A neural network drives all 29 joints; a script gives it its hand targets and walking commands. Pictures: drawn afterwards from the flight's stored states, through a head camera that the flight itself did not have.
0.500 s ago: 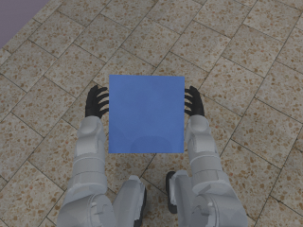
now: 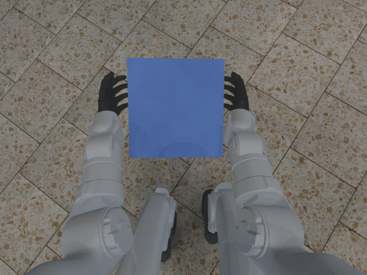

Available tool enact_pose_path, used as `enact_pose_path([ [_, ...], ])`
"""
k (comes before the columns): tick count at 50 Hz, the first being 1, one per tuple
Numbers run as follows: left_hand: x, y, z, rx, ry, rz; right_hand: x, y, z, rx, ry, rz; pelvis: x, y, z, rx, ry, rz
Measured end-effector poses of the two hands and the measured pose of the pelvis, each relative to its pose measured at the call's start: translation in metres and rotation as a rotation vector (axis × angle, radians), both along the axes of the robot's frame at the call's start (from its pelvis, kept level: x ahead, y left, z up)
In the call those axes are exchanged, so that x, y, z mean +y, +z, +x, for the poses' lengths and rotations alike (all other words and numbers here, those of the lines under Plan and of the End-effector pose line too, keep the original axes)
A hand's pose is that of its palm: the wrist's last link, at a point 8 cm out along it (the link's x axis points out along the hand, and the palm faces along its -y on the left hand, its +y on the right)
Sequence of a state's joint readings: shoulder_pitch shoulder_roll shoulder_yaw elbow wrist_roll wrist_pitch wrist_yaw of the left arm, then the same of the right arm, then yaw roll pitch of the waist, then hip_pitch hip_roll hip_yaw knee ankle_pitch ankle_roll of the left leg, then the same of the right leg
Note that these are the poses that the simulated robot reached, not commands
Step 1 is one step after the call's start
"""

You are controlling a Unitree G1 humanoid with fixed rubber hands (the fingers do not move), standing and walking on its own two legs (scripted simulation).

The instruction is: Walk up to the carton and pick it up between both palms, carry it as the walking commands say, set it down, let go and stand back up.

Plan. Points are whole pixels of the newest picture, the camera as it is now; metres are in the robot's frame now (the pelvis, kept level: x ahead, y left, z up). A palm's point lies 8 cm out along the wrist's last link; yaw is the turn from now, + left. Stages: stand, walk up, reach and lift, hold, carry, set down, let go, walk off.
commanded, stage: set down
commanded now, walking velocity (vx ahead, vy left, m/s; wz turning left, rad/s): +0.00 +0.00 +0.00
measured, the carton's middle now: (174, 110) +0.47 +0.04 -0.16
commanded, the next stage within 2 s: none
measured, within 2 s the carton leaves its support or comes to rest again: neither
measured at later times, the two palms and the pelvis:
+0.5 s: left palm (121, 112) +0.46 +0.17 -0.15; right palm (231, 109) +0.47 -0.10 -0.16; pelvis -0.02 +0.00 -0.07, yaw +1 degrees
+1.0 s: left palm (129, 114) +0.48 +0.18 -0.23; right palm (224, 112) +0.49 -0.10 -0.25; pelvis -0.02 +0.01 -0.12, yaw +2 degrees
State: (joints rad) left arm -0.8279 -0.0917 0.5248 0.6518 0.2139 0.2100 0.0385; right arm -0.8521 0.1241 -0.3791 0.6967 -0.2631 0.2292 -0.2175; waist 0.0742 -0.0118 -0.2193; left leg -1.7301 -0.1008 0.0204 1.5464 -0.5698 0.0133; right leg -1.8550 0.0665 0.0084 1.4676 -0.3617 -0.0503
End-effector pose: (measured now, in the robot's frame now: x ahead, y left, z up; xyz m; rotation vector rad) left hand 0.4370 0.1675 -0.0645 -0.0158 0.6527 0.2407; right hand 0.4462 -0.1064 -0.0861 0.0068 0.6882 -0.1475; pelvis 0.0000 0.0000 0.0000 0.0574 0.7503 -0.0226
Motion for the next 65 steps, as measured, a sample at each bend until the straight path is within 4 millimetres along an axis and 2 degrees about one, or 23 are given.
enact_pose_path([
  [32, 0.005, -0.108, 0.03, 0.034, -0.033, -0.008, 0.003, -0.1, 0.032, 0.02, -0.006, -0.002, 0.006, -0.08, -0.019, 0.062, 0.03, -0.009],
  [65, 0.011, -0.225, 0.055, 0.07, -0.068, -0.007, 0.005, -0.223, 0.057, 0.062, 0.015, 0.008, 0.006, -0.154, -0.026, 0.04, 0.045, 0.0],
])
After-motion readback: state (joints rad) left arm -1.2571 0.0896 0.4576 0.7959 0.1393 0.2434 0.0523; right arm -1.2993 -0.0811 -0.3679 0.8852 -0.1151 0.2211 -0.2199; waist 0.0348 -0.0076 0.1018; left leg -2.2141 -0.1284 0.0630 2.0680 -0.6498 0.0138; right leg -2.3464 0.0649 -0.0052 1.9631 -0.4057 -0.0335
